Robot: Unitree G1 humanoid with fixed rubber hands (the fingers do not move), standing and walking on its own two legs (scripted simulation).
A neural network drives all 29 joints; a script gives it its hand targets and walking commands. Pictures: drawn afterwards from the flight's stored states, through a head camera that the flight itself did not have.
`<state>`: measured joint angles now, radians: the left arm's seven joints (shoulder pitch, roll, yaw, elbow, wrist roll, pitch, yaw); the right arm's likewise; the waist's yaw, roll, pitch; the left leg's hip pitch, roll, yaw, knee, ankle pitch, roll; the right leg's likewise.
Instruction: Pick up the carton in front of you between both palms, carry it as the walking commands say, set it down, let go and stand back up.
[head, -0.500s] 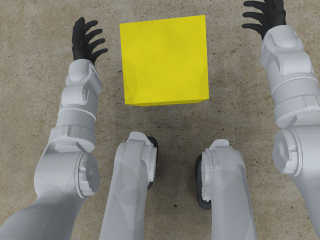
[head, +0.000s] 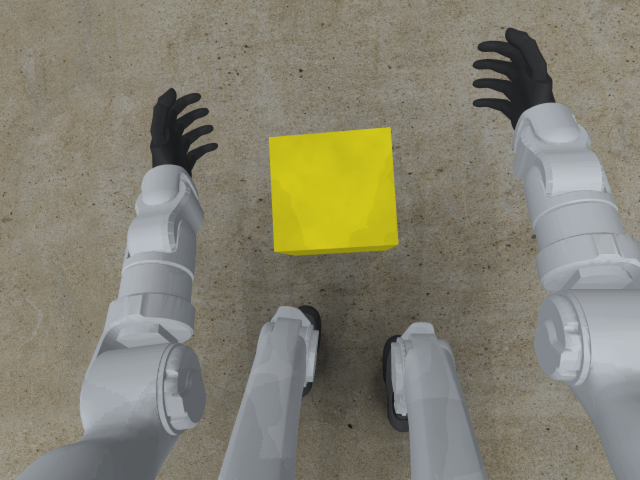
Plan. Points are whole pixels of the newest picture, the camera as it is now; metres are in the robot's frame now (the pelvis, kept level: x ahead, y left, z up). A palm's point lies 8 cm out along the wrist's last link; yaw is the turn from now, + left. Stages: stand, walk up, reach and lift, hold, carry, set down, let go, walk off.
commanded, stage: set down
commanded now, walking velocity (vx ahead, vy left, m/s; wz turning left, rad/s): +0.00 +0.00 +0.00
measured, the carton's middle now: (335, 202) +0.48 +0.05 -0.44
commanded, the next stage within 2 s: let go in 0.14 s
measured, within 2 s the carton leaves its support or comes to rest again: neither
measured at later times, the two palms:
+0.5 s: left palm (85, 213) +0.38 +0.24 +0.03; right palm (629, 182) +0.42 -0.19 +0.02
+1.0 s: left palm out of the picture +0.25 +0.24 +0.14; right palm out of the picture +0.28 -0.23 +0.14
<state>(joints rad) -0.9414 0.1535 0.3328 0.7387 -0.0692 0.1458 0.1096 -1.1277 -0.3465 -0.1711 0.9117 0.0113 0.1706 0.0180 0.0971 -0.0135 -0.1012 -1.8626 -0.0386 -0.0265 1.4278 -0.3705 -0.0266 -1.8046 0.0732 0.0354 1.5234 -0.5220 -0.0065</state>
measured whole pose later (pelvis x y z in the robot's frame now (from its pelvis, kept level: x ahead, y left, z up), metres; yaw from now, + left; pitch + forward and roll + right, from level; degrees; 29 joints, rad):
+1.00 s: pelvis +0.10 +0.01 +0.21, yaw -1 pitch +5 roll +0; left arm 0.23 0.21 0.05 0.41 0.00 0.02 -0.07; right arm 0.15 -0.19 -0.09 0.49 -0.02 0.01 0.03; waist 0.03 0.00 0.03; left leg -0.32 -0.03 -0.04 0.42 -0.18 0.00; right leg -0.24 0.03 0.07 0.44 -0.28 -0.01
